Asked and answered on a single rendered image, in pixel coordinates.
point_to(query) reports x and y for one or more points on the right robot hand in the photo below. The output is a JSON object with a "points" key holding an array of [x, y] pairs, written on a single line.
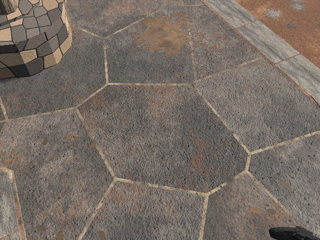
{"points": [[291, 233]]}

